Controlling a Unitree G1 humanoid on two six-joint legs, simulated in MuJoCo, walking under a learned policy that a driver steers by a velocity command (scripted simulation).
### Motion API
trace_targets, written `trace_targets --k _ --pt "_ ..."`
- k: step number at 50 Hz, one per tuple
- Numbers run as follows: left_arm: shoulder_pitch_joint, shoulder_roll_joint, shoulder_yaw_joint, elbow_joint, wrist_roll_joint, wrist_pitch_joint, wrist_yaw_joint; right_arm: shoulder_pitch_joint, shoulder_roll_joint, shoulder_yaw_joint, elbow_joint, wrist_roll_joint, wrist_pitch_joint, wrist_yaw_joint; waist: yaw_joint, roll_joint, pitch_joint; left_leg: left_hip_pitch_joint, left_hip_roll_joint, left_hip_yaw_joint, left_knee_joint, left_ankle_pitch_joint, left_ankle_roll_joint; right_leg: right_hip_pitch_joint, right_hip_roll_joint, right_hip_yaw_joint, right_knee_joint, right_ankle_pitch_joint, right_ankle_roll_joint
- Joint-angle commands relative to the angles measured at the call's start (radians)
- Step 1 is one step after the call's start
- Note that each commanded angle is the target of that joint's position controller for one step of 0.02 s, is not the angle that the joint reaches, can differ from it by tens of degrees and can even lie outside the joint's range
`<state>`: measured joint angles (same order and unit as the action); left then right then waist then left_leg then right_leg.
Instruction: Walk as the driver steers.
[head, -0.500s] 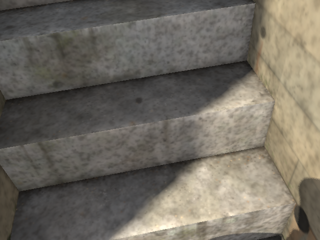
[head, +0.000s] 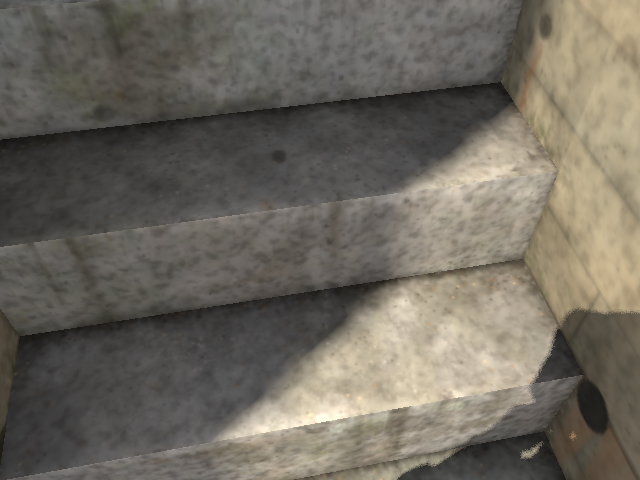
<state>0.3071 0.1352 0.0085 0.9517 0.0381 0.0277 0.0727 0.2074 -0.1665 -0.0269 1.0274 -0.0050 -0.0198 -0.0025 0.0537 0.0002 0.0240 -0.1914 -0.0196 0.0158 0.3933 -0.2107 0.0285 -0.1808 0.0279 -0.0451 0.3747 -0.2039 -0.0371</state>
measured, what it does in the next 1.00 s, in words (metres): walks ahead: right foot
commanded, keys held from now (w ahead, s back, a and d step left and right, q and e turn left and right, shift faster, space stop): no key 0.40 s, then w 0.60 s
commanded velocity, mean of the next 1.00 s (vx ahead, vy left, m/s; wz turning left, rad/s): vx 0.19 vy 0.00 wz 0.00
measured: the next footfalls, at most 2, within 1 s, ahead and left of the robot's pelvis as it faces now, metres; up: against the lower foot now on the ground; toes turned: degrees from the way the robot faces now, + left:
right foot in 0.82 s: +0.12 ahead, -0.13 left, +0.00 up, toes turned -2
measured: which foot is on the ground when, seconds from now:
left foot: down 0.00-0.82, up 0.84-1.00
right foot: down 0.00-0.48, up 0.50-0.80, down 0.82-1.00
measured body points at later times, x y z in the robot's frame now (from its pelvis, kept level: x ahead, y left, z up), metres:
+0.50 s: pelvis +0.00 +0.02 +0.00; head +0.01 +0.02 +0.45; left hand +0.00 +0.25 -0.16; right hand +0.05 -0.22 -0.15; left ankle +0.00 +0.10 -0.74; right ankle +0.00 -0.09 -0.74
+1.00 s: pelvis +0.10 -0.05 +0.00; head +0.11 -0.07 +0.45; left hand +0.00 +0.15 -0.15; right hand +0.30 -0.23 -0.10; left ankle +0.10 +0.09 -0.32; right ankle +0.08 -0.13 -0.74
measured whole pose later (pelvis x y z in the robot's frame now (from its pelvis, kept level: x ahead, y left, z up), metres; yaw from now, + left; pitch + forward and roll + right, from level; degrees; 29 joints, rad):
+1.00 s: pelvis +0.10 -0.05 +0.00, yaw +0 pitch +1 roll +1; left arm 0.50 0.12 -0.03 1.10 0.06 -0.04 0.01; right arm 0.06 -0.14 0.04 0.71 0.04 -0.06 0.01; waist 0.03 0.02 0.00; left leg -1.18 -0.09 -0.10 2.50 -0.39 0.10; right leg -0.21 0.02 -0.05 0.43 -0.25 -0.06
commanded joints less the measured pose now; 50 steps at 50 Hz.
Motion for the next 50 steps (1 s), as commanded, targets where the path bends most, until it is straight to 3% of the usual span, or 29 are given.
trace_targets --k 1,20,22,23,25,26,29,31,32,34,35,36,38,39,40,41,42,43,44,45,46,47,48,50 --pt "0.063 0.07 0.011 -0.007 -0.001 -0.005 0.003 0.02 -0.097 -0.015 -0.026 -0.001 -0.009 -0.002 0.002 -0.003 -0.006 -0.051 0.086 -0.102 -0.079 0.156 0.026 0.049 -0.088 0.115 -0.048 0.095 0.002" --pt "0.03 0.084 0.002 0.058 -0.011 -0.023 0.006 0.031 -0.11 -0.012 -0.006 -0.005 -0.009 -0.005 -0.006 -0.009 -0.009 -0.022 0.077 -0.101 -0.113 0.156 0.021 0.014 -0.103 0.121 -0.045 0.047 0.02" --pt "0.03 0.082 0.001 0.065 -0.016 -0.022 0.008 0.031 -0.12 -0.014 -0.01 -0.004 -0.004 -0.011 -0.007 0.006 -0.014 -0.033 0.072 -0.113 -0.141 -0.063 0.037 0.0 -0.082 0.098 -0.025 -0.069 0.014" --pt "0.019 0.088 0.004 0.06 -0.024 -0.025 0.011 0.025 -0.144 -0.022 -0.021 0.002 -0.001 -0.017 -0.013 0.025 -0.005 -0.049 0.073 -0.133 -0.154 -0.254 0.063 -0.032 -0.057 0.068 0.025 -0.168 0.003" --pt "0.008 0.077 0.004 0.046 -0.033 -0.039 0.016 0.035 -0.171 -0.033 -0.047 0.003 0.004 -0.026 -0.027 0.088 0.035 -0.067 0.142 -0.252 -0.22 -0.553 0.131 -0.157 -0.024 0.028 0.154 -0.278 -0.012" --pt "0.007 0.074 0.004 0.043 -0.035 -0.05 0.017 0.06 -0.176 -0.037 -0.053 -0.001 0.001 -0.028 -0.037 0.106 0.045 -0.039 0.203 -0.335 -0.243 -0.59 0.173 -0.218 -0.031 0.022 0.229 -0.252 -0.013" --pt "-0.008 0.095 0.019 0.042 -0.045 -0.081 -0.001 0.134 -0.222 -0.064 -0.06 -0.002 -0.001 -0.043 -0.082 0.092 0.057 0.053 0.336 -0.489 -0.268 -0.494 0.294 -0.405 -0.081 0.041 0.529 -0.28 0.0" --pt "-0.01 0.101 0.026 0.027 -0.058 -0.094 -0.019 0.14 -0.257 -0.078 -0.063 0.006 -0.001 -0.052 -0.066 0.079 0.06 0.084 0.362 -0.504 -0.28 -0.469 0.305 -0.509 -0.11 0.071 0.719 -0.291 0.022" --pt "-0.057 0.109 0.03 0.009 -0.06 -0.101 -0.023 0.127 -0.239 -0.075 -0.075 0.006 -0.003 -0.053 -0.066 0.048 0.074 0.128 0.337 -0.461 -0.275 -0.409 0.278 -0.562 -0.121 0.076 0.7 -0.286 0.035" --pt "-0.086 0.079 0.019 -0.007 -0.044 -0.114 -0.032 0.115 -0.219 -0.069 -0.08 0.003 -0.001 -0.049 -0.058 0.016 0.062 0.107 0.276 -0.32 -0.247 -0.171 0.237 -0.493 -0.114 0.032 0.622 -0.269 0.053" --pt "-0.053 0.063 0.012 -0.009 -0.036 -0.114 -0.04 0.089 -0.229 -0.069 -0.076 0.021 0.01 -0.054 -0.029 0.059 0.039 0.023 0.236 -0.241 -0.228 -0.042 0.23 -0.375 -0.089 -0.004 0.587 -0.278 0.056" --pt "-0.036 0.044 0.003 -0.013 -0.027 -0.118 -0.048 0.055 -0.254 -0.069 -0.099 0.012 0.025 -0.058 -0.017 0.068 0.028 -0.015 0.226 -0.195 -0.193 0.137 0.232 -0.309 -0.085 -0.022 0.503 -0.272 0.048" --pt "0.058 0.079 0.021 0.0 -0.029 -0.122 -0.05 0.031 -0.271 -0.066 -0.123 0.009 0.038 -0.056 0.051 0.039 -0.053 -0.021 0.193 -0.138 -0.045 0.508 0.218 -0.101 -0.008 -0.08 0.239 -0.066 0.022" --pt "0.153 0.109 0.041 0.024 -0.031 -0.123 -0.048 -0.006 -0.258 -0.061 -0.136 0.021 0.037 -0.053 0.107 0.043 -0.078 -0.017 0.155 -0.085 0.123 0.637 0.181 -0.026 0.035 -0.115 0.111 0.004 0.004" --pt "0.262 0.153 0.054 0.06 -0.019 -0.122 -0.042 -0.047 -0.196 -0.041 -0.154 0.021 0.033 -0.038 0.135 -0.009 -0.127 -0.09 0.101 -0.03 0.347 0.658 0.135 0.095 0.024 -0.072 0.021 0.146 -0.041" --pt "0.418 0.219 0.068 0.097 -0.016 -0.111 -0.032 -0.107 -0.109 -0.012 -0.192 0.001 0.017 -0.02 0.177 -0.26 -0.176 -0.399 0.013 0.027 0.756 0.173 0.048 0.332 -0.197 0.248 -0.078 0.389 -0.127" --pt "0.463 0.225 0.043 0.093 0.02 -0.092 -0.033 -0.055 -0.04 0.001 -0.152 0.011 -0.031 0.004 0.149 -0.325 -0.236 -0.565 -0.116 -0.107 1.336 -0.296 -0.005 0.34 -0.398 0.577 -0.052 0.745 -0.262" --pt "0.434 0.342 0.077 0.098 0.015 -0.103 -0.043 0.138 -0.032 -0.001 -0.13 0.057 -0.045 0.01 0.06 -0.305 -0.26 -0.778 -0.147 -0.242 1.669 -0.402 0.014 0.424 -0.551 0.822 -0.179 0.141 -0.434" --pt "0.323 0.265 0.065 0.107 -0.004 -0.098 -0.032 -0.021 -0.052 0.007 -0.207 0.081 -0.055 0.012 0.037 -0.167 0.008 -1.078 -0.072 -0.215 1.801 -0.414 0.026 0.337 -0.52 0.698 -0.238 -0.245 -0.368" --pt "0.251 0.125 0.019 0.105 0.015 -0.088 -0.041 -0.224 -0.011 0.033 -0.314 0.074 -0.065 0.014 0.04 -0.086 0.146 -1.237 -0.056 -0.143 2.004 -0.359 0.038 0.254 -0.442 0.54 -0.216 -0.23 -0.271" --pt "0.223 0.044 -0.013 0.111 0.024 -0.087 -0.056 -0.263 0.041 0.06 -0.354 0.054 -0.067 0.007 0.007 -0.015 0.135 -1.291 -0.042 -0.141 2.132 -0.299 0.053 0.195 -0.372 0.419 -0.159 -0.066 -0.203" --pt "0.196 0.006 -0.029 0.115 0.024 -0.082 -0.067 -0.233 0.072 0.08 -0.389 0.035 -0.067 0.013 -0.041 0.021 0.112 -1.289 -0.037 -0.168 2.184 -0.235 0.07 0.124 -0.325 0.321 -0.109 0.091 -0.156" --pt "0.193 -0.012 -0.044 0.121 0.03 -0.07 -0.07 -0.206 0.101 0.101 -0.407 0.039 -0.065 0.025 -0.057 0.012 0.078 -1.298 -0.055 -0.173 2.328 -0.198 0.087 0.065 -0.321 0.273 -0.104 0.171 -0.138" --pt "0.093 0.047 -0.05 0.078 0.026 -0.069 -0.072 -0.165 0.087 0.127 -0.453 0.05 -0.056 0.031 -0.129 0.029 0.068 -1.181 -0.03 -0.144 2.14 -0.079 0.084 -0.17 -0.269 0.126 -0.165 0.111 -0.098"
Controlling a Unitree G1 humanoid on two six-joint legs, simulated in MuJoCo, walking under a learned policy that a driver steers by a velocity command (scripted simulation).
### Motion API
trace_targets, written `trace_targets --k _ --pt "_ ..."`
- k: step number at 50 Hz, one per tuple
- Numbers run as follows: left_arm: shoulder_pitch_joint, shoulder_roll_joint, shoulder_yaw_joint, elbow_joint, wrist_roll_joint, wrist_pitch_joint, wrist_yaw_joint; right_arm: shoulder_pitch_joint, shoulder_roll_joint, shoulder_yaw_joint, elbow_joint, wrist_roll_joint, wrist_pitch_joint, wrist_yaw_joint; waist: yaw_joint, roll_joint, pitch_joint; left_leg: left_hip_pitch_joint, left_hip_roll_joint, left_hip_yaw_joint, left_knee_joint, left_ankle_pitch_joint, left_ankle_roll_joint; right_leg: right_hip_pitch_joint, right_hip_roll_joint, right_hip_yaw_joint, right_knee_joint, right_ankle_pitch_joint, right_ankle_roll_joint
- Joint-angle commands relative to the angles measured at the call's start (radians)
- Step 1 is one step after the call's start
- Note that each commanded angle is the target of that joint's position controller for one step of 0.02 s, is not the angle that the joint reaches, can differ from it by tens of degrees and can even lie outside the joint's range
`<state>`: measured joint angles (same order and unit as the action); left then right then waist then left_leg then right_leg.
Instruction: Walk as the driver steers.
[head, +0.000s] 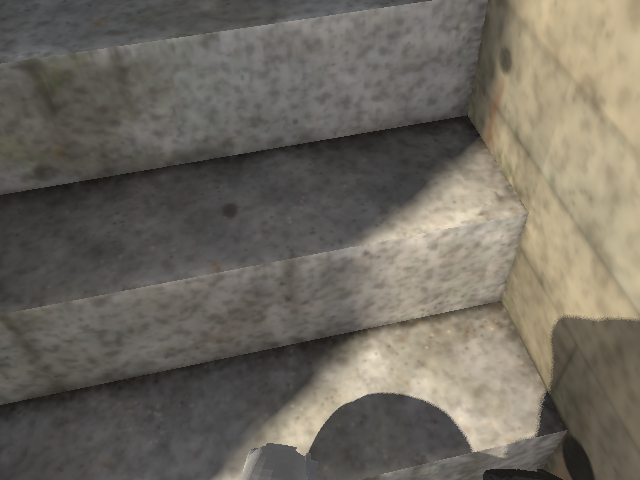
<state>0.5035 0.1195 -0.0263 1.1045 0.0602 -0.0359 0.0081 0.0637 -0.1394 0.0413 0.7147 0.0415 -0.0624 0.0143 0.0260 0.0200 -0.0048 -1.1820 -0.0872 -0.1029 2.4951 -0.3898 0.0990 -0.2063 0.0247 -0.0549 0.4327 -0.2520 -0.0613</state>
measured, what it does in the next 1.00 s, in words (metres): climbs: left foot 0.21 m higher, then right foot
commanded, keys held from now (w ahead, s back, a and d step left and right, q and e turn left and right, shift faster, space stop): w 0.62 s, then w+q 0.10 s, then s+q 0.28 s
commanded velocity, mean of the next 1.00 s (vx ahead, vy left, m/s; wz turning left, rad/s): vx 0.36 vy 0.08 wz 0.12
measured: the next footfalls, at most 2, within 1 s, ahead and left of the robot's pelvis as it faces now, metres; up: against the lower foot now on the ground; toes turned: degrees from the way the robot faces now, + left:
left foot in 0.18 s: +0.16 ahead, +0.10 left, +0.21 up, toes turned +5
right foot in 0.66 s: +0.28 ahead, -0.18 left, +0.21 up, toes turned -7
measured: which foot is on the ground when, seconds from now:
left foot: up 0.00-0.16, down 0.18-0.66, up 0.68-1.00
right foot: down 0.00-0.22, up 0.24-0.64, down 0.66-1.00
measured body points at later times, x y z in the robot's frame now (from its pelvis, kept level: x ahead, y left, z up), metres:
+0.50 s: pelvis +0.13 -0.01 +0.20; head +0.13 -0.03 +0.65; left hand +0.34 +0.18 +0.13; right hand +0.11 -0.25 +0.04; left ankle +0.12 +0.09 -0.53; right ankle +0.21 -0.19 -0.25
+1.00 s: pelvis +0.19 -0.03 +0.20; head +0.22 -0.06 +0.65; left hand +0.27 +0.27 +0.12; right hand +0.38 -0.22 +0.08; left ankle +0.18 +0.15 -0.36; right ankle +0.25 -0.18 -0.53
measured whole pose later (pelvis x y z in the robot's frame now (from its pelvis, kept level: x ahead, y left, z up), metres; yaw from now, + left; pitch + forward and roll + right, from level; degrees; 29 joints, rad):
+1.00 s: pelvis +0.19 -0.03 +0.20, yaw +9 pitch +1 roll +1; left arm 0.24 0.26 0.03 0.66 0.06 0.04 0.10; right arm 0.15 -0.21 0.02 0.65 -0.01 0.07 -0.03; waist -0.01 0.06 0.02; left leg -0.82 0.08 -0.06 1.56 -0.18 -0.14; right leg -0.34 -0.21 -0.20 0.54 -0.20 0.04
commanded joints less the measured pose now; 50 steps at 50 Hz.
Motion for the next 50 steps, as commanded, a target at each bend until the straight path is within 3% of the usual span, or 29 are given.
trace_targets --k 1,4,6,7,9,10,11,12,13,14,16,17,19,22,24,27,30,32,33,34,35,36,37,38,40,42,46,49,50 --pt "-0.176 0.071 -0.032 -0.099 -0.012 -0.005 -0.006 -0.101 0.053 0.077 -0.201 -0.005 -0.006 0.018 -0.129 0.012 0.119 -0.055 0.053 0.022 -0.233 0.229 0.002 -0.357 -0.197 0.039 -0.283 0.152 -0.048" --pt "0.022 0.136 -0.03 -0.059 -0.089 -0.018 0.058 -0.309 0.035 0.108 -0.269 -0.061 0.013 -0.022 -0.052 -0.059 -0.057 0.293 0.113 0.3 -0.707 0.287 -0.095 -0.367 -0.174 0.06 -0.492 0.354 -0.106" --pt "0.121 0.195 0.004 -0.014 -0.093 0.025 0.089 -0.267 0.051 0.109 -0.236 -0.053 0.018 -0.044 -0.054 -0.178 -0.16 0.425 0.07 0.346 -0.923 -0.044 -0.067 -0.061 -0.182 0.004 -0.393 0.9 -0.089" --pt "0.171 0.218 0.013 -0.004 -0.059 0.004 0.09 -0.279 0.001 0.072 -0.226 -0.036 0.007 -0.03 -0.058 -0.236 -0.213 0.495 -0.032 0.431 -0.965 -0.25 -0.038 0.091 -0.193 -0.013 -0.247 1.697 -0.1" --pt "0.113 0.287 0.053 -0.046 -0.035 0.004 0.092 -0.099 -0.035 0.038 -0.174 -0.041 0.01 0.003 -0.135 -0.426 -0.299 0.429 -0.051 0.299 -1.23 -0.523 0.008 0.484 -0.311 0.074 0.006 2.191 -0.186" --pt "0.038 0.288 0.065 -0.09 -0.022 -0.009 0.086 0.086 -0.118 0.006 -0.112 -0.065 0.01 0.021 -0.2 -0.314 -0.41 0.638 0.012 0.125 -1.287 -0.335 0.073 0.415 -0.32 0.061 0.153 2.304 -0.23" --pt "-0.018 0.246 0.068 -0.142 -0.04 -0.035 0.055 0.218 -0.216 -0.028 -0.038 -0.079 0.046 0.0 -0.209 -0.064 -0.44 0.839 0.158 -0.246 -1.527 -0.473 0.171 0.086 -0.229 0.004 0.385 2.184 -0.213" --pt "-0.24 0.226 0.071 -0.198 -0.039 -0.065 0.004 0.45 -0.271 -0.06 0.06 -0.104 0.091 -0.046 -0.355 0.287 -0.375 1.037 0.292 -0.66 -1.954 -0.479 0.296 -0.325 -0.057 0.082 0.84 1.109 -0.18" --pt "-0.393 0.123 0.062 -0.247 -0.052 -0.081 -0.039 0.447 -0.277 -0.067 0.115 -0.128 0.085 -0.089 -0.343 0.397 -0.294 0.998 0.384 -1.078 -2.202 -0.454 0.369 -0.696 0.13 0.361 1.5 0.169 -0.127" --pt "-0.458 -0.005 0.021 -0.374 -0.054 -0.074 -0.061 0.299 -0.185 -0.03 0.122 -0.09 0.059 -0.099 -0.204 0.276 -0.034 0.807 0.415 -0.896 -2.149 -0.518 0.266 -0.984 0.116 0.465 1.79 0.006 -0.13" --pt "-0.354 -0.074 -0.027 -0.44 -0.029 -0.049 -0.061 0.153 0.024 0.018 0.181 -0.085 0.049 -0.069 0.012 0.012 0.115 0.623 0.319 -0.401 -2.036 -0.233 0.088 -1.016 0.069 0.347 1.849 -0.021 -0.119" --pt "-0.224 -0.041 -0.027 -0.415 -0.038 -0.029 -0.048 0.088 0.061 0.025 0.199 -0.085 0.058 -0.046 0.094 -0.037 0.11 0.556 0.28 -0.235 -2.05 -0.125 0.035 -0.953 0.053 0.333 1.799 0.01 -0.091" --pt "-0.181 0.009 -0.031 -0.441 -0.061 -0.02 -0.026 -0.022 -0.019 0.01 0.182 -0.079 0.062 -0.034 0.153 -0.025 0.128 0.419 0.246 -0.001 -2.138 -0.031 0.032 -0.86 0.038 0.259 1.649 0.139 -0.035" --pt "-0.159 0.108 -0.007 -0.408 -0.062 0.003 0.019 -0.032 -0.121 0.006 0.113 -0.066 0.065 -0.047 0.114 -0.03 0.101 0.329 0.216 0.146 -2.179 -0.001 0.126 -0.61 0.037 0.123 1.464 0.219 0.098" --pt "-0.137 0.055 -0.01 -0.344 -0.084 0.015 0.054 0.13 -0.156 -0.002 0.136 -0.084 0.075 -0.043 0.032 0.025 0.049 0.616 0.273 0.075 -2.168 0.053 0.189 -0.759 0.017 0.077 1.621 0.173 0.123" --pt "-0.21 0.093 0.007 -0.363 -0.082 0.0 0.047 0.266 -0.177 -0.016 0.156 -0.095 0.07 -0.066 -0.051 0.094 -0.012 1.016 0.293 0.028 -2.157 0.158 0.159 -0.89 -0.07 0.102 1.435 0.119 0.121" --pt "-0.302 0.125 0.007 -0.392 -0.031 0.001 0.025 0.084 -0.187 -0.018 0.029 -0.07 0.081 -0.083 0.004 0.06 -0.09 0.801 0.214 0.138 -2.147 0.327 0.118 -0.283 -0.117 -0.044 0.643 0.337 0.098" --pt "-0.019 0.192 0.071 -0.32 -0.053 0.011 0.019 0.038 -0.203 -0.018 0.02 -0.078 0.083 -0.06 0.145 0.218 -0.183 0.89 0.215 0.124 -1.819 0.681 0.107 -0.003 -0.094 -0.039 0.249 0.372 0.042" --pt "0.105 0.215 0.088 -0.25 -0.046 -0.003 0.002 0.004 -0.143 -0.003 0.008 -0.018 0.067 -0.044 0.203 0.115 -0.14 0.867 0.125 0.198 -1.482 0.626 0.024 0.084 -0.066 -0.058 -0.112 0.506 0.021" --pt "0.116 0.226 0.08 -0.182 -0.021 -0.015 -0.007 -0.01 -0.008 0.033 -0.042 -0.028 0.031 -0.024 0.126 -0.141 -0.028 0.526 -0.006 0.088 -1.038 -0.064 -0.042 0.19 -0.177 0.085 -0.013 1.192 0.014" --pt "0.107 0.274 0.074 -0.258 0.074 -0.02 0.015 0.367 0.038 0.01 0.028 -0.021 -0.006 0.0 -0.027 -0.207 -0.241 0.425 -0.115 -0.278 -0.611 -0.076 -0.128 0.261 -0.455 0.451 0.135 1.692 -0.181" --pt "0.014 0.295 0.084 -0.334 0.073 0.005 0.02 0.447 -0.061 -0.022 0.025 -0.011 -0.017 0.009 -0.07 -0.122 -0.337 0.334 -0.107 -0.324 -0.359 0.008 -0.188 0.277 -0.524 0.57 0.04 1.278 -0.253" --pt "-0.07 0.351 0.108 -0.356 0.005 0.033 0.043 0.376 -0.13 -0.038 -0.045 0.012 -0.003 -0.007 -0.098 -0.146 -0.239 0.183 -0.03 -0.206 -0.274 0.075 -0.219 0.231 -0.562 0.544 -0.047 0.744 -0.272" --pt "-0.168 0.308 0.098 -0.365 -0.029 0.038 0.071 0.217 -0.161 -0.033 -0.104 -0.012 0.03 -0.019 -0.11 -0.087 -0.119 0.076 0.084 -0.168 -0.366 0.098 -0.234 0.138 -0.529 0.476 -0.104 0.312 -0.206" --pt "-0.244 0.223 0.069 -0.384 -0.018 0.018 0.108 0.034 -0.172 -0.037 -0.176 -0.05 0.091 -0.033 -0.084 -0.141 0.011 0.152 0.1 -0.129 -0.351 0.092 -0.252 -0.104 -0.477 0.321 -0.12 0.277 -0.154" --pt "-0.279 0.261 0.081 -0.446 0.023 0.018 0.116 0.135 -0.16 -0.045 -0.125 -0.021 0.115 -0.013 -0.097 -0.102 0.014 0.263 0.094 -0.165 -0.396 0.128 -0.266 -0.206 -0.457 0.143 -0.077 0.384 -0.121" --pt "-0.275 0.267 0.078 -0.492 -0.015 0.061 0.101 0.144 -0.08 -0.03 -0.104 -0.05 0.12 -0.047 -0.084 -0.171 -0.049 0.336 0.114 0.057 -0.681 0.227 -0.267 -0.14 -0.36 -0.07 -0.044 0.474 -0.129" --pt "-0.311 0.302 0.1 -0.535 0.007 0.075 0.093 0.094 -0.054 -0.018 -0.128 -0.054 0.13 -0.049 -0.066 -0.208 -0.088 0.463 0.212 0.071 -1.098 0.209 -0.236 -0.088 -0.36 -0.147 -0.031 0.453 -0.077" --pt "-0.341 0.262 0.087 -0.549 0.0 0.076 0.099 0.074 -0.059 -0.02 -0.141 -0.067 0.133 -0.062 -0.044 -0.211 -0.132 0.569 0.193 0.131 -1.218 0.243 -0.213 -0.072 -0.361 -0.159 -0.028 0.536 -0.079"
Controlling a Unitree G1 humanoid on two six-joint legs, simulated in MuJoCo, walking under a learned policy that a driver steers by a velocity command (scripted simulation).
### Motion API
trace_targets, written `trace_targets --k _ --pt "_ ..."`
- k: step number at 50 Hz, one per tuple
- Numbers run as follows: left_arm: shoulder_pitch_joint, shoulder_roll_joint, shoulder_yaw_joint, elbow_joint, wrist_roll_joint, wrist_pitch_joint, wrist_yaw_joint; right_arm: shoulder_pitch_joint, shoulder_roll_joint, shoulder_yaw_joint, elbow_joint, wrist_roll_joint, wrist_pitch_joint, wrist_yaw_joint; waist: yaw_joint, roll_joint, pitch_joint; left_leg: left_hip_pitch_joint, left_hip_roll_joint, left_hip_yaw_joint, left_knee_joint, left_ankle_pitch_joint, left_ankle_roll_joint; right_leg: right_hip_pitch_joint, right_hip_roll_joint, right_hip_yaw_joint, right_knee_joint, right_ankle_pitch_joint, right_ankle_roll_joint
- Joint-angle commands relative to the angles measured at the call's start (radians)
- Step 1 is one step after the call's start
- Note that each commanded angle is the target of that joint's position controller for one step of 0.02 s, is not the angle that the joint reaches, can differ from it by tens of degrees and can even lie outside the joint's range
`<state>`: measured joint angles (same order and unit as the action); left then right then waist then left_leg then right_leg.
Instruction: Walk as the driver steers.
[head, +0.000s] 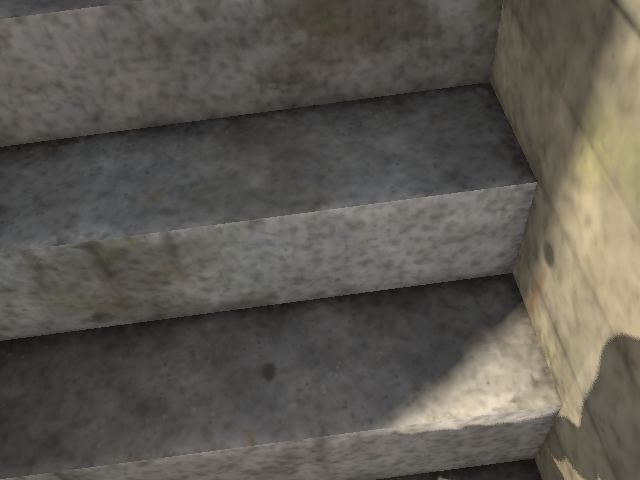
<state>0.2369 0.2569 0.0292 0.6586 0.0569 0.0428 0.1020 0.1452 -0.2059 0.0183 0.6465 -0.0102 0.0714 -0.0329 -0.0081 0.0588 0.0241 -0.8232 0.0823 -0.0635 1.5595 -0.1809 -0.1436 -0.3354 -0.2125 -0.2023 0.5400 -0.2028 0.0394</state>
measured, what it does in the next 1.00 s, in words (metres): walks backwards, turning left: left foot, then right foot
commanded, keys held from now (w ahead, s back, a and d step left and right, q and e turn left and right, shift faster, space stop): s+q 0.12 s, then q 0.32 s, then no key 0.56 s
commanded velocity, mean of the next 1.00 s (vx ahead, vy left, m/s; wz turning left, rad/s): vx -0.03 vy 0.00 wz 0.36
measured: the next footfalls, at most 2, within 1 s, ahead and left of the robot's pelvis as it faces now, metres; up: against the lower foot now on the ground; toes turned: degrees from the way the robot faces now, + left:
left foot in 0.12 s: +0.05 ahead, +0.20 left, +0.00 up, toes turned +5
right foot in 0.56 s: +0.04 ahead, -0.02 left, +0.00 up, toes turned +20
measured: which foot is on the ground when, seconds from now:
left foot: up 0.00-0.10, down 0.12-0.58, up 0.60-1.00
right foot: down 0.00-0.12, up 0.14-0.54, down 0.56-1.00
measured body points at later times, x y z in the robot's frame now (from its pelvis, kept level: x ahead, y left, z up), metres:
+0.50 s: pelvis -0.04 +0.06 -0.01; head -0.02 +0.09 +0.44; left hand +0.05 +0.32 -0.13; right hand +0.18 -0.14 -0.10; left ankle +0.01 +0.19 -0.73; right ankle +0.00 -0.05 -0.69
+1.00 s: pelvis -0.08 +0.07 -0.03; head -0.06 +0.06 +0.42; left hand -0.09 +0.30 -0.15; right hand +0.07 -0.15 -0.17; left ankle -0.24 +0.19 -0.60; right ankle +0.00 -0.03 -0.73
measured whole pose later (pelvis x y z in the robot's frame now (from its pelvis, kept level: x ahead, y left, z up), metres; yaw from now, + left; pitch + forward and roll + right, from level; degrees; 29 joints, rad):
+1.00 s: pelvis -0.08 +0.07 -0.03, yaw +20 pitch +2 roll +1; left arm 0.34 0.11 0.00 0.72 0.03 0.04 0.12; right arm 0.32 -0.22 -0.06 0.79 0.00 0.05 -0.03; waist 0.02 0.03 -0.03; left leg -0.52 -0.03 -0.13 1.47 -0.13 -0.14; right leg -0.50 0.00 0.02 0.80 -0.34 -0.07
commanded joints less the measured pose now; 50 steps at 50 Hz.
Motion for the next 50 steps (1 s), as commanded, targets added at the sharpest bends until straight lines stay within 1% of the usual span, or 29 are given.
trace_targets --k 1,3,5,6,7,8,9,10,11,12,14,16,21,24,26,27,28,29,30,31,32,33,36,37,38,40,43,46,50 --pt "-0.075 0.122 0.028 -0.098 -0.017 -0.003 -0.003 -0.04 -0.004 -0.009 -0.089 -0.01 -0.003 -0.015 0.002 -0.284 -0.196 0.263 0.02 0.132 -0.395 0.008 0.055 0.092 -0.136 0.003 -0.138 0.445 -0.191" --pt "-0.024 0.13 0.037 -0.067 -0.038 0.02 -0.016 0.027 -0.03 -0.048 -0.083 0.005 -0.013 -0.011 0.007 -0.356 -0.196 0.343 -0.005 0.135 -0.691 -0.045 0.109 0.174 -0.151 0.039 -0.093 0.31 -0.165" --pt "0.033 0.09 0.029 -0.038 -0.06 0.058 -0.021 0.052 -0.081 -0.086 -0.048 0.005 -0.032 0.02 0.03 -0.242 -0.097 0.363 -0.084 0.136 -1.076 0.002 0.148 0.209 -0.088 0.005 0.071 0.193 -0.095" --pt "0.03 0.068 0.027 -0.044 -0.066 0.056 -0.018 0.075 -0.122 -0.101 -0.034 -0.023 -0.034 0.044 0.026 -0.109 -0.04 0.431 -0.07 0.055 -1.145 0.278 0.152 0.075 -0.047 0.0 0.223 0.041 -0.054" --pt "0.013 0.03 0.017 -0.083 -0.029 0.044 -0.01 0.18 -0.263 -0.135 -0.04 -0.064 -0.037 0.057 0.014 0.193 -0.08 0.632 0.144 -0.272 -1.03 0.895 0.261 -0.298 0.078 0.025 0.623 -0.427 0.045" --pt "0.013 -0.005 0.016 -0.061 -0.037 0.024 0.002 0.208 -0.344 -0.14 -0.082 -0.11 -0.054 0.064 -0.028 0.278 -0.226 0.598 0.308 -0.529 -1.092 0.856 0.452 -0.395 0.161 0.217 1.092 -0.483 0.107" --pt "-0.044 -0.027 0.023 -0.049 -0.07 0.006 -0.002 0.124 -0.301 -0.117 -0.107 -0.124 -0.06 0.061 -0.037 0.238 -0.256 0.542 0.28 -0.498 -1.106 0.591 0.475 -0.446 0.166 0.318 1.352 -0.395 0.1" --pt "-0.088 -0.045 0.019 -0.067 -0.064 0.001 -0.003 0.051 -0.224 -0.101 -0.106 -0.078 -0.052 0.04 -0.005 0.16 -0.174 0.529 0.176 -0.398 -1.079 0.266 0.392 -0.527 0.145 0.344 1.345 -0.259 0.086" --pt "-0.152 -0.038 0.0 -0.103 -0.028 -0.006 0.005 0.033 -0.174 -0.088 -0.071 -0.026 -0.022 0.013 0.0 0.124 -0.067 0.481 0.109 -0.329 -1.062 0.14 0.35 -0.552 0.148 0.293 1.236 -0.088 0.081" --pt "-0.166 -0.024 0.001 -0.119 -0.001 -0.018 0.005 0.024 -0.154 -0.083 -0.077 -0.007 -0.003 -0.009 -0.004 0.134 -0.031 0.452 0.107 -0.344 -1.074 0.073 0.354 -0.542 0.155 0.284 1.205 -0.015 0.073" --pt "-0.181 -0.016 -0.001 -0.136 -0.023 -0.031 -0.001 0.057 -0.115 -0.075 -0.11 -0.027 -0.009 -0.042 -0.023 0.114 -0.095 0.536 0.103 -0.387 -1.093 -0.073 0.357 -0.535 0.184 0.279 1.169 0.035 0.048" --pt "-0.191 -0.012 -0.004 -0.148 -0.036 -0.033 -0.009 0.04 -0.112 -0.081 -0.133 -0.017 -0.02 -0.057 -0.036 0.123 -0.164 0.623 0.101 -0.441 -1.102 -0.142 0.342 -0.531 0.211 0.283 1.039 0.001 0.045" --pt "-0.112 -0.056 -0.025 -0.136 -0.045 -0.009 -0.016 0.083 -0.139 -0.092 -0.109 -0.002 0.025 -0.095 -0.022 0.172 -0.066 0.48 0.018 -0.392 -1.185 -0.253 0.313 -0.35 0.299 0.18 0.556 -0.158 0.048" --pt "-0.04 -0.026 -0.008 -0.075 -0.048 0.008 -0.02 0.021 -0.132 -0.089 -0.138 -0.024 0.007 -0.096 -0.016 0.155 -0.113 0.389 0.063 -0.408 -1.2 -0.173 0.317 -0.128 0.298 0.195 0.364 -0.208 0.018" --pt "-0.004 -0.038 -0.002 -0.052 -0.061 -0.012 -0.027 0.054 -0.113 -0.087 -0.113 0.003 0.002 -0.087 0.004 0.142 -0.106 0.406 0.047 -0.385 -1.157 -0.103 0.317 -0.04 0.277 0.204 0.101 -0.16 -0.023" --pt "0.01 -0.034 0.003 -0.035 -0.046 -0.014 -0.028 0.065 -0.09 -0.083 -0.103 0.006 -0.004 -0.079 -0.002 0.119 -0.109 0.386 0.023 -0.37 -1.113 -0.1 0.304 0.023 0.269 0.208 0.002 -0.135 -0.044" --pt "0.032 -0.018 0.012 -0.018 -0.032 -0.017 -0.032 0.064 -0.067 -0.079 -0.099 0.009 -0.011 -0.07 0.002 0.045 -0.104 0.319 -0.016 -0.324 -1.016 -0.188 0.27 0.096 0.221 0.25 -0.065 -0.071 -0.072" --pt "0.077 0.02 0.023 -0.013 -0.006 -0.02 -0.038 0.052 -0.039 -0.074 -0.1 0.006 -0.022 -0.057 0.023 -0.133 -0.133 0.143 -0.108 -0.213 -0.762 -0.317 0.194 0.251 0.09 0.382 -0.101 0.15 -0.132" --pt "0.043 0.076 0.032 -0.05 0.037 -0.021 -0.045 0.111 -0.044 -0.076 -0.111 0.026 -0.037 -0.06 0.015 -0.505 -0.139 0.1 -0.191 -0.051 -0.463 -0.437 0.106 0.082 -0.134 0.722 -0.278 -0.031 -0.325" --pt "-0.035 -0.017 -0.006 -0.108 0.035 -0.027 -0.048 0.191 -0.084 -0.089 -0.06 0.023 -0.04 -0.054 -0.014 -0.356 -0.11 0.185 -0.146 -0.148 -0.154 -0.339 0.042 -0.081 -0.163 0.849 -0.299 -0.145 -0.398" --pt "-0.112 -0.042 -0.018 -0.123 -0.001 -0.025 -0.036 0.18 -0.127 -0.104 -0.043 0.027 -0.03 -0.035 -0.037 -0.245 -0.046 0.134 -0.161 -0.121 0.042 -0.306 0.009 -0.119 -0.106 0.724 -0.26 -0.2 -0.363" --pt "-0.095 -0.054 -0.03 -0.115 -0.019 -0.02 -0.029 0.173 -0.069 -0.089 -0.018 0.03 -0.024 -0.024 -0.044 -0.128 -0.03 0.13 -0.14 -0.132 -0.004 -0.257 -0.004 -0.097 -0.022 0.618 -0.242 -0.223 -0.305" --pt "0.027 -0.055 -0.035 -0.085 -0.019 0.016 0.015 0.004 -0.028 -0.063 -0.05 0.02 -0.047 -0.019 0.042 -0.068 -0.004 0.017 -0.111 -0.102 -0.291 -0.172 -0.045 0.142 0.035 0.531 -0.213 -0.111 -0.301" --pt "0.087 -0.001 -0.002 -0.05 -0.012 0.006 0.022 0.016 -0.072 -0.091 -0.028 0.024 -0.054 -0.01 0.052 -0.075 -0.038 0.047 -0.148 -0.12 -0.175 -0.021 -0.043 0.148 0.031 0.526 -0.129 -0.048 -0.321" --pt "0.109 0.01 0.002 -0.042 -0.017 -0.001 0.026 0.044 -0.065 -0.09 -0.013 0.023 -0.056 -0.007 0.047 -0.099 -0.066 0.046 -0.148 -0.137 -0.175 0.007 -0.043 0.174 0.024 0.528 -0.12 -0.035 -0.335" --pt "0.117 -0.013 -0.005 -0.027 -0.023 -0.012 0.012 0.132 -0.023 -0.079 0.025 0.017 -0.045 -0.013 0.011 -0.161 -0.096 0.128 -0.111 -0.119 -0.225 -0.018 -0.042 0.158 0.025 0.522 -0.152 -0.055 -0.326" --pt "0.102 -0.023 -0.007 -0.027 -0.03 0.001 0.016 0.151 -0.044 -0.09 0.044 0.018 -0.025 -0.025 0.012 -0.168 -0.072 0.146 -0.087 -0.104 -0.21 -0.056 -0.052 0.118 -0.006 0.577 -0.115 -0.035 -0.354" --pt "0.136 -0.004 0.006 0.001 -0.019 -0.016 0.027 0.209 -0.05 -0.094 0.105 0.006 -0.033 -0.002 0.024 -0.155 -0.095 0.16 -0.123 -0.094 0.041 0.05 -0.008 0.025 -0.039 0.601 -0.011 -0.015 -0.397" --pt "0.05 -0.046 0.001 0.005 -0.035 -0.012 0.027 0.193 -0.028 -0.077 0.081 0.024 -0.029 0.009 -0.003 -0.198 -0.057 0.208 -0.04 -0.09 -0.309 0.061 0.032 -0.04 0.027 0.546 0.087 -0.046 -0.306"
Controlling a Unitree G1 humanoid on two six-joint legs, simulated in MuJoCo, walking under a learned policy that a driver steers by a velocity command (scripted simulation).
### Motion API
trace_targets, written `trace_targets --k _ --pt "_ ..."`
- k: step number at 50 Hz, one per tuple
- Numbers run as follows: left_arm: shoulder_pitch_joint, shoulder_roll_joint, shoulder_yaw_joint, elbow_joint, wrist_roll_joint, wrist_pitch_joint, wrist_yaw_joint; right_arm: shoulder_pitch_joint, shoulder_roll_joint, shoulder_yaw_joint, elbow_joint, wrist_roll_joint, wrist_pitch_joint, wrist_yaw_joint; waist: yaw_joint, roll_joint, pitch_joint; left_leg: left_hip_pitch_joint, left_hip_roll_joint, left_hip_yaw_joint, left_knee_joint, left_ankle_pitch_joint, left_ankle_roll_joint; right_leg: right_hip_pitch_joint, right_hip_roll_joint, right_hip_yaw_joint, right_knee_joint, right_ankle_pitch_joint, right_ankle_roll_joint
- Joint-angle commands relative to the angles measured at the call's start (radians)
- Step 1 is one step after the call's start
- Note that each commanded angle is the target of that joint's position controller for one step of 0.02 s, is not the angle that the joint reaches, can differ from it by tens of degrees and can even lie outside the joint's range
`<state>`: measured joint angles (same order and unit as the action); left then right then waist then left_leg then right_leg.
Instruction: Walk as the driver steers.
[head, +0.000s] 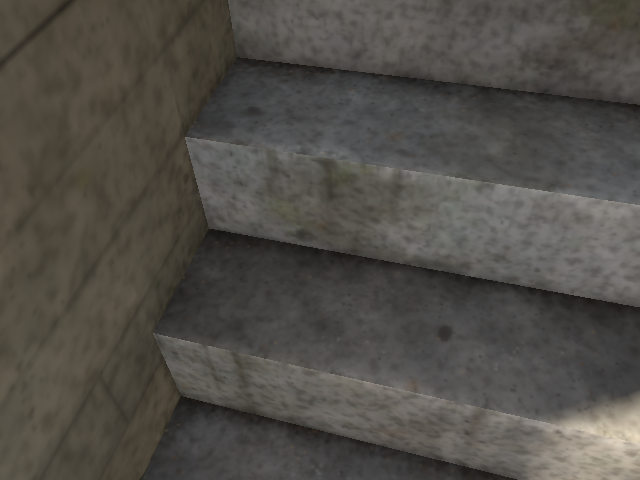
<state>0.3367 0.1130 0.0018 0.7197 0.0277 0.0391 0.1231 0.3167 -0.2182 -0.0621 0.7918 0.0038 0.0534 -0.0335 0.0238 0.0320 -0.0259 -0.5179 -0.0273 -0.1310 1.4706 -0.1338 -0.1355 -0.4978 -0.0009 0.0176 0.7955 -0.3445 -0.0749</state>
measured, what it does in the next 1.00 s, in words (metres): steps on the spot: left foot 0.21 m lower, then right foot 0.21 m higher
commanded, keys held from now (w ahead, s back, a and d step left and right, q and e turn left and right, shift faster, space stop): no key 0.18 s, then w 0.82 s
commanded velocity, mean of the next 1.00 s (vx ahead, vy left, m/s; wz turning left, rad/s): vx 0.29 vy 0.00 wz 0.01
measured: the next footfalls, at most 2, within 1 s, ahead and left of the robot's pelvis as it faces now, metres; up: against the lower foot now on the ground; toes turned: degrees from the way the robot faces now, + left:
left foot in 0.18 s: -0.07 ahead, +0.18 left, -0.21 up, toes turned +4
right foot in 0.74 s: +0.08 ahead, -0.03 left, +0.00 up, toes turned +0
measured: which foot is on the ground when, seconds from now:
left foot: up 0.00-0.16, down 0.18-0.78, up 0.80-1.00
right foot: down 0.00-0.18, up 0.20-0.72, down 0.74-1.00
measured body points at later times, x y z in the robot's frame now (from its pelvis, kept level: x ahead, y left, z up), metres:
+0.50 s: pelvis -0.06 +0.10 -0.18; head -0.06 +0.14 +0.27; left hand +0.11 +0.30 -0.29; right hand -0.10 -0.11 -0.31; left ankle -0.11 +0.18 -0.92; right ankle -0.06 -0.06 -0.52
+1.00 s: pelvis +0.04 +0.06 +0.01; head +0.02 +0.06 +0.46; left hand -0.03 +0.30 -0.14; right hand +0.24 -0.13 -0.07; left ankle +0.08 +0.26 -0.43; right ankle +0.04 -0.03 -0.71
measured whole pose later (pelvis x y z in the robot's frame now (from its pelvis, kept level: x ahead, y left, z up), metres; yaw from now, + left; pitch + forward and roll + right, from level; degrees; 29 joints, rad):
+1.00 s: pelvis +0.04 +0.06 +0.01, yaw +2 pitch +2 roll +1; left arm 0.47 0.20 0.00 1.03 0.03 0.02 0.01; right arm 0.14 -0.14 0.03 0.66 -0.01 -0.07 0.01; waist 0.01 -0.02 -0.09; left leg -1.10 -0.08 -0.23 2.01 -0.02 0.13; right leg -0.38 0.00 -0.04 0.75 -0.40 -0.05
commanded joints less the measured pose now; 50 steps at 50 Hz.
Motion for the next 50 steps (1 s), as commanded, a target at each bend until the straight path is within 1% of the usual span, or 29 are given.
trace_targets --k 1,5,7,9,10,11,12,13,14,15,16,17,19,20,23,30,32,34,35,37,38,39,40,41,42,43,44,45,50 --pt "-0.075 0.081 0.027 -0.061 -0.002 0.002 0.008 0.038 0.001 0.013 -0.052 0.004 -0.008 0.016 -0.034 -0.166 -0.008 -0.039 0.084 0.02 -0.405 0.041 0.031 0.087 -0.157 0.278 -0.121 0.163 -0.17" --pt "-0.119 0.112 0.047 -0.101 -0.023 0.031 0.0 0.145 0.036 0.031 0.042 -0.024 -0.004 0.028 -0.012 -0.164 -0.021 0.27 0.082 0.159 -0.953 0.398 0.1 -0.141 -0.135 0.219 0.069 0.141 -0.132" --pt "-0.097 0.113 0.047 -0.122 -0.003 0.043 0.009 0.125 0.021 0.039 0.066 -0.022 -0.001 0.021 0.037 -0.134 -0.008 0.342 0.13 0.144 -1.177 0.528 0.153 -0.194 -0.149 0.255 0.128 0.036 -0.087" --pt "-0.038 0.01 0.02 -0.086 -0.009 0.05 -0.005 0.153 0.027 0.051 0.104 -0.034 -0.01 0.018 0.038 -0.024 -0.015 0.428 0.162 0.133 -1.346 0.598 0.151 -0.263 -0.048 0.129 0.485 -0.067 -0.004" --pt "-0.009 -0.084 0.0 -0.066 -0.024 0.053 -0.035 0.15 0.071 0.086 0.122 -0.085 -0.034 0.017 0.018 0.165 -0.064 0.524 0.196 0.099 -1.19 0.767 0.118 -0.4 0.037 0.074 0.922 -0.318 0.053" --pt "-0.034 -0.147 -0.005 -0.035 -0.058 0.033 -0.055 0.129 0.033 0.09 0.147 -0.089 -0.042 0.02 0.011 0.239 -0.056 0.484 0.226 0.073 -1.081 1.104 0.088 -0.518 0.083 0.066 1.292 -0.403 0.088" --pt "0.117 -0.094 0.009 0.029 -0.08 0.004 -0.088 0.172 -0.012 0.08 0.156 -0.057 -0.057 0.038 0.056 0.2 -0.059 0.422 0.291 0.082 -0.96 1.234 0.125 -0.473 0.065 0.116 1.456 -0.359 0.119" --pt "0.116 -0.019 0.021 0.013 -0.045 -0.011 -0.097 0.172 -0.126 0.048 0.146 -0.036 -0.039 0.038 0.073 0.141 -0.074 0.484 0.312 0.039 -0.936 0.954 0.206 -0.569 0.069 0.143 1.557 -0.323 0.162" --pt "-0.021 0.044 0.028 -0.023 -0.028 -0.02 -0.094 0.162 -0.13 0.038 0.15 -0.034 -0.012 0.03 0.024 0.141 -0.004 0.525 0.304 0.038 -0.975 0.847 0.274 -0.714 0.084 0.099 1.643 -0.298 0.184" --pt "-0.241 0.027 0.008 -0.079 -0.018 -0.031 -0.085 0.138 -0.073 0.05 0.121 -0.045 0.006 -0.004 -0.015 0.134 0.054 0.605 0.258 0.069 -0.972 0.854 0.216 -0.909 0.039 0.087 1.503 -0.285 0.179" --pt "-0.305 -0.032 -0.022 -0.159 -0.084 -0.017 -0.054 0.19 -0.233 0.005 0.094 -0.047 -0.001 -0.039 -0.045 0.283 0.057 0.538 0.562 -0.384 -1.24 0.333 0.415 -0.953 -0.044 0.138 1.573 -0.144 0.205" --pt "-0.278 0.075 0.001 -0.151 -0.082 -0.01 -0.038 0.153 -0.224 0.002 0.054 -0.026 -0.018 -0.062 -0.051 0.188 0.115 0.574 0.598 -0.469 -1.294 0.017 0.456 -0.978 -0.039 0.194 1.541 -0.043 0.219" --pt "-0.36 0.086 0.016 -0.132 -0.048 -0.009 -0.038 0.262 -0.035 0.047 0.065 -0.042 -0.024 -0.082 -0.139 0.085 0.179 0.554 0.438 -0.37 -1.325 -0.354 0.384 -0.986 0.041 0.182 1.631 0.099 0.193" --pt "-0.33 0.051 0.012 -0.129 -0.029 -0.023 -0.05 0.255 0.004 0.063 0.075 -0.047 -0.029 -0.08 -0.113 0.065 0.196 0.543 0.389 -0.281 -1.289 -0.237 0.35 -0.978 0.056 0.227 1.645 0.152 0.158" --pt "-0.276 -0.037 -0.024 -0.111 -0.031 -0.055 -0.097 0.33 0.088 0.074 0.111 -0.04 -0.058 -0.062 -0.098 0.036 0.196 0.459 0.28 -0.073 -1.229 -0.048 0.314 -0.959 0.094 0.177 1.641 0.161 0.114" --pt "-0.433 -0.044 -0.099 -0.294 -0.02 -0.079 -0.107 0.35 -0.009 0.056 0.116 -0.014 -0.062 -0.078 -0.066 0.024 0.049 0.473 0.293 -0.077 -1.33 -0.085 0.351 -1.003 -0.023 0.073 1.405 0.179 0.13" --pt "-0.577 -0.048 -0.137 -0.387 -0.021 -0.084 -0.111 0.282 -0.035 0.046 0.104 0.031 -0.042 -0.099 -0.037 0.039 0.051 0.375 0.276 -0.011 -1.503 -0.01 0.334 -0.757 -0.11 -0.074 0.914 -0.127 0.09" --pt "-0.581 -0.049 -0.125 -0.374 -0.042 -0.081 -0.11 0.363 -0.052 0.045 0.14 0.029 -0.031 -0.098 -0.029 0.105 -0.035 0.294 0.248 0.093 -1.468 0.536 0.35 -0.301 -0.011 -0.219 0.712 -0.444 0.055" --pt "-0.476 -0.019 -0.093 -0.315 -0.044 -0.084 -0.118 0.368 -0.106 0.034 0.156 0.004 -0.057 -0.069 -0.001 0.133 -0.161 0.401 0.252 0.14 -1.351 1.255 0.394 -0.153 0.096 -0.333 0.779 -0.483 0.027" --pt "-0.3 0.087 -0.044 -0.275 -0.029 -0.085 -0.125 0.268 -0.204 0.001 0.108 -0.002 -0.077 -0.052 0.096 0.298 -0.278 0.663 0.27 0.123 -1.051 1.908 0.4 -0.087 0.122 -0.148 0.432 -0.479 -0.043" --pt "-0.126 0.178 -0.015 -0.217 -0.012 -0.073 -0.119 0.215 -0.203 -0.007 0.092 0.001 -0.1 -0.042 0.169 0.191 -0.355 0.491 0.247 0.159 -0.841 1.976 0.385 0.098 0.017 0.152 0.281 -0.427 -0.139" --pt "0.067 0.29 0.027 -0.118 0.011 -0.04 -0.102 0.145 -0.18 -0.009 0.065 0.002 -0.124 -0.014 0.221 -0.098 -0.393 0.28 0.136 0.132 -0.568 1.543 0.37 0.268 -0.09 0.54 -0.063 -0.592 -0.23" --pt "0.132 0.352 0.048 -0.03 0.043 -0.005 -0.058 -0.036 -0.08 0.001 0.045 -0.012 -0.141 0.035 0.245 -0.45 -0.303 -0.14 -0.048 0.002 -0.005 0.255 0.338 0.335 -0.261 1.045 -0.462 -0.497 -0.367" --pt "0.151 0.275 0.024 0.017 0.038 -0.025 -0.036 -0.169 -0.007 0.011 -0.038 -0.008 -0.16 0.074 0.235 -0.338 -0.169 -0.416 -0.114 -0.262 0.518 0.012 0.326 0.249 -0.303 1.188 -0.536 -0.569 -0.326" --pt "0.077 0.193 0.002 0.065 0.008 -0.043 -0.036 -0.192 0.109 0.051 -0.098 -0.003 -0.158 0.082 0.113 -0.214 0.025 -0.596 -0.09 -0.241 0.639 -0.06 0.324 0.118 -0.303 0.898 -0.424 -0.51 -0.237" --pt "0.015 0.105 -0.009 0.114 0.007 -0.043 -0.054 -0.115 0.153 0.079 -0.103 -0.02 -0.154 0.076 -0.009 -0.096 0.115 -0.594 -0.067 -0.151 0.589 -0.029 0.319 0.001 -0.257 0.65 -0.344 -0.365 -0.16" --pt "-0.054 0.009 -0.026 0.145 0.001 -0.045 -0.076 -0.021 0.145 0.085 -0.071 -0.033 -0.133 0.06 -0.084 -0.024 0.121 -0.545 -0.042 -0.127 0.555 0.023 0.294 -0.049 -0.193 0.437 -0.284 -0.206 -0.087" --pt "-0.099 -0.033 -0.033 0.173 0.001 -0.043 -0.099 0.046 0.151 0.094 -0.058 -0.016 -0.117 0.049 -0.123 -0.045 0.13 -0.517 -0.06 -0.123 0.617 -0.011 0.281 -0.095 -0.168 0.336 -0.296 -0.142 -0.061" --pt "-0.058 0.061 -0.027 0.209 0.008 -0.058 -0.118 -0.039 0.115 0.121 -0.137 -0.015 -0.108 0.034 -0.124 -0.032 0.125 -0.554 -0.049 -0.016 0.451 0.232 0.226 -0.166 -0.114 0.065 -0.413 0.003 -0.084"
